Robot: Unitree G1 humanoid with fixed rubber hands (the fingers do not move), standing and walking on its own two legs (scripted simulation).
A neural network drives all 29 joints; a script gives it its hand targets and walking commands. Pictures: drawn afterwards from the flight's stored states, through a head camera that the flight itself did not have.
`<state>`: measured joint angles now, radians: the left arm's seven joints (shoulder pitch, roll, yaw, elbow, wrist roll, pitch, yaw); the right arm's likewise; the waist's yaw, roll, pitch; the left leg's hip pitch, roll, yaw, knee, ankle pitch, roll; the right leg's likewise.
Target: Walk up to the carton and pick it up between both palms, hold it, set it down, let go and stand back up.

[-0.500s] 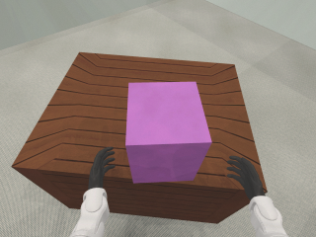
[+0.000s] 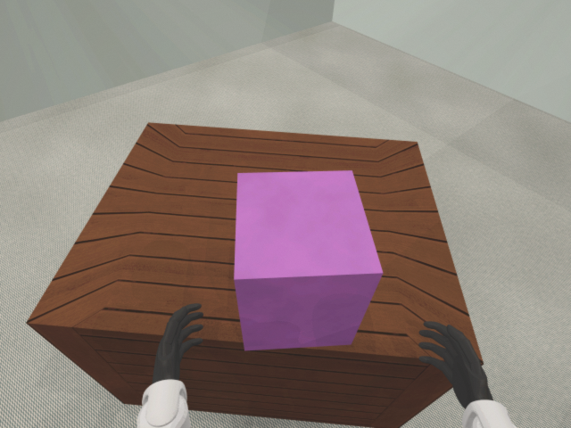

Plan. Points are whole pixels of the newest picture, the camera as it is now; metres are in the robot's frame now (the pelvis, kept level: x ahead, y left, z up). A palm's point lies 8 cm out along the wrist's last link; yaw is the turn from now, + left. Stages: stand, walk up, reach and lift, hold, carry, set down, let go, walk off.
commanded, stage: set down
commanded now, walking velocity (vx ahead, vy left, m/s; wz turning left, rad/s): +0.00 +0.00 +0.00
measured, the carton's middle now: (297, 262) +0.40 +0.02 -0.05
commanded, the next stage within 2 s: let go in 1.80 s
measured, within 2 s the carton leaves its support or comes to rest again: neither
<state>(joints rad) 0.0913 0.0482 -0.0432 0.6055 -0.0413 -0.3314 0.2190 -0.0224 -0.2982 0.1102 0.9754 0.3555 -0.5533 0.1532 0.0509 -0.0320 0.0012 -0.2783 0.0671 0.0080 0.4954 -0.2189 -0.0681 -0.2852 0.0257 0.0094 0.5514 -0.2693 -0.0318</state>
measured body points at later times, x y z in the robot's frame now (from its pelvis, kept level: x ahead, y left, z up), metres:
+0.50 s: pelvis +0.02 +0.01 +0.00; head +0.01 +0.01 +0.45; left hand +0.19 +0.22 -0.06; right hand +0.22 -0.21 -0.07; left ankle +0.03 +0.16 -0.73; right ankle +0.01 -0.10 -0.73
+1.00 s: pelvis +0.03 +0.02 +0.01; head +0.01 +0.04 +0.46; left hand +0.18 +0.23 -0.08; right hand +0.20 -0.20 -0.07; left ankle +0.03 +0.16 -0.73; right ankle +0.01 -0.10 -0.73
